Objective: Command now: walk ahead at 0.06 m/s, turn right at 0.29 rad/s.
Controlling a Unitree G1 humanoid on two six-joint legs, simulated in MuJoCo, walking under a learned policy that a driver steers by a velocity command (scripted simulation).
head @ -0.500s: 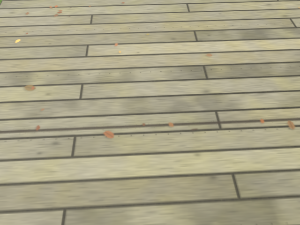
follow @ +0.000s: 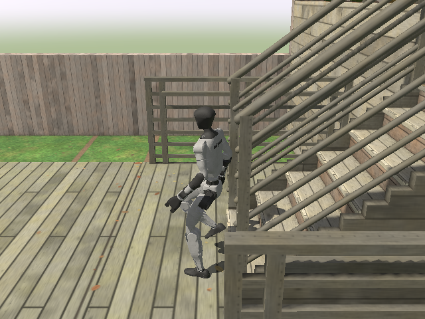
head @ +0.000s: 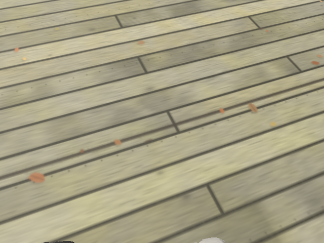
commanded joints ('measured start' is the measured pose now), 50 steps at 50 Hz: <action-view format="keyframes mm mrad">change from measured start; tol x32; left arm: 1 45 -39 -10 -94 30 -11 1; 50 -15 -18 1 194 14 -113 6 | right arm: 1 -80 -69 6 -94 12 -9 -39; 44 -72 -49 -85 -97 66 -92 2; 50 416 -128 -120 99 23 -101 18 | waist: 1 66 131 -128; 43 96 -212 65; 50 -167 303 -103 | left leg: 1 11 166 -104 -136 371 192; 11 -83 51 -79 -45 -177 -42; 35 133 44 17 27 -58 -102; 44 -368 39 -104 496 -471 41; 49 396 -64 52 132 -84 13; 50 499 176 -371 -46 -137 95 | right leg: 1 211 -62 -22 -542 268 28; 9 774 -124 -54 -1400 190 -128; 34 715 -111 -8 -1278 342 -184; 42 732 -357 506 -1557 -531 -433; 48 358 -186 53 -1363 -226 -256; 50 96 -30 -140 -737 -176 -152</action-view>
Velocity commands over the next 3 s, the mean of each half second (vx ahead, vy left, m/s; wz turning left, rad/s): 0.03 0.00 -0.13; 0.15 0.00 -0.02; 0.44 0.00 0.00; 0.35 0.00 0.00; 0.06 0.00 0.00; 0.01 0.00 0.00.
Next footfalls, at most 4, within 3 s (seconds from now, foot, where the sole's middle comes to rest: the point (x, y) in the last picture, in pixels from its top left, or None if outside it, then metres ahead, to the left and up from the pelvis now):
0.18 right None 0.14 -0.16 -0.77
0.98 left None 0.19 0.09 -0.77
1.48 right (179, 215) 0.55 -0.10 -0.77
1.94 left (127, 165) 0.79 0.13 -0.77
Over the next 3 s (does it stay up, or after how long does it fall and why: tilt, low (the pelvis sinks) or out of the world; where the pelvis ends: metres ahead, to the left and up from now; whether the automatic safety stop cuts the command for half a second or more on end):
stays up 0.70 0.00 0.00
